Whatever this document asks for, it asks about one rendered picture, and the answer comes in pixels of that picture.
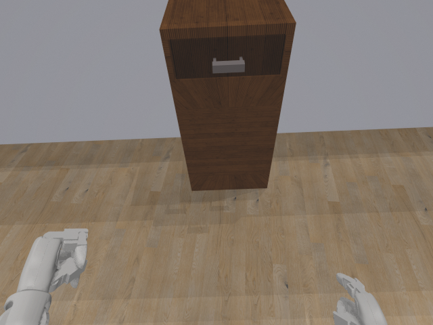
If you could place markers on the handle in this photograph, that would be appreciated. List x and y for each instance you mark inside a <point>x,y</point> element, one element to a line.
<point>228,66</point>

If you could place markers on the robot right hand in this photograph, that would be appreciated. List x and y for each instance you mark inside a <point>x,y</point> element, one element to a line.
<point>364,311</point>

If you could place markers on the drawer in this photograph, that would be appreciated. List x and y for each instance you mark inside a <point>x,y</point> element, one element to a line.
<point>262,54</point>

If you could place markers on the left robot forearm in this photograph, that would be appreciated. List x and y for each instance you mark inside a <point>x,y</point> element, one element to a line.
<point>27,307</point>

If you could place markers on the robot left hand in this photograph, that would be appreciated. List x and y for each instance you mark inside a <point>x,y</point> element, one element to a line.
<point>46,256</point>

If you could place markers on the cabinet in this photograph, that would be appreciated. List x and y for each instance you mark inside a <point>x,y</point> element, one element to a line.
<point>228,125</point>

